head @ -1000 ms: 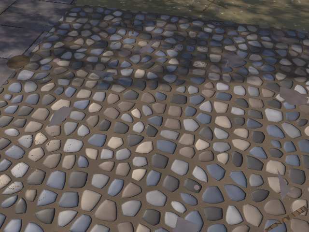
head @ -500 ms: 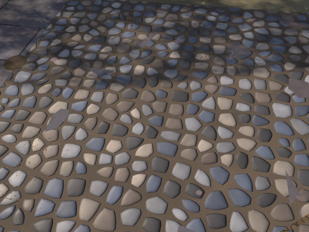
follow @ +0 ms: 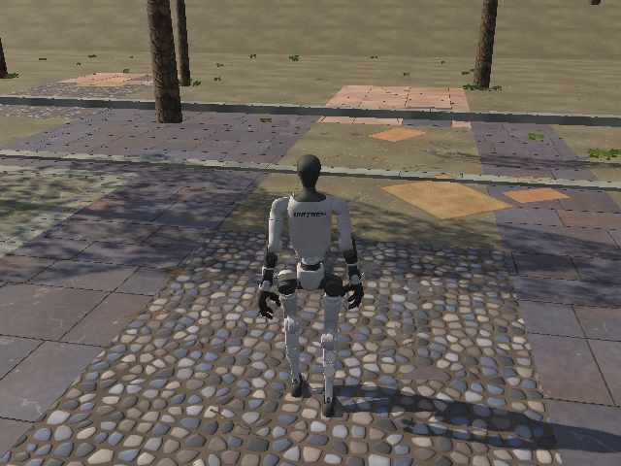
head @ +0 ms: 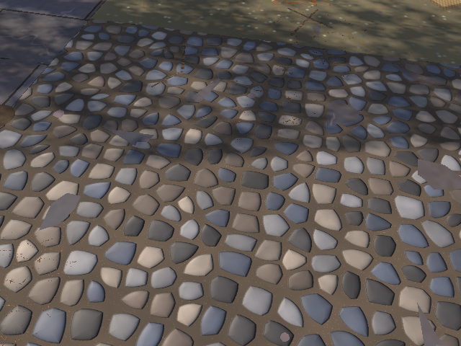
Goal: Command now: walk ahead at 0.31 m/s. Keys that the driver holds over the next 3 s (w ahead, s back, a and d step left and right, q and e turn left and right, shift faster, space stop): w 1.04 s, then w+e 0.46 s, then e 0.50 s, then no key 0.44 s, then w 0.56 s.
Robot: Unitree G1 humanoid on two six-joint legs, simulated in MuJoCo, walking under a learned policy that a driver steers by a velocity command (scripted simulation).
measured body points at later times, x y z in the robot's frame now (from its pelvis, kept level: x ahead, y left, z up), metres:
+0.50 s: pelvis +0.20 +0.01 +0.01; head +0.24 +0.01 +0.46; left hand +0.39 +0.22 -0.11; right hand +0.10 -0.21 -0.14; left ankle +0.03 +0.08 -0.72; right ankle +0.36 -0.09 -0.70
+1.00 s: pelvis +0.47 +0.00 +0.02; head +0.50 +0.00 +0.47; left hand +0.38 +0.22 -0.12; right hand +0.64 -0.22 -0.11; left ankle +0.64 +0.13 -0.68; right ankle +0.37 -0.07 -0.72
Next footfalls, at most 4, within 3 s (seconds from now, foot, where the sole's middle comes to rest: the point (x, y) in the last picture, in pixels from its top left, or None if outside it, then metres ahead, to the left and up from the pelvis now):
0.54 right None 0.41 -0.08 -0.76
1.12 left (203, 286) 0.71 0.11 -0.76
1.66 right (263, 224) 0.96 -0.09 -0.76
2.30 left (215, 207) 1.02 0.08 -0.76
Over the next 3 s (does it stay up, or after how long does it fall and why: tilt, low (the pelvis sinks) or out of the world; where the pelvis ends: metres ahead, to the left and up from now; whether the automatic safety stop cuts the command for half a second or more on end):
stays up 1.05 -0.04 0.01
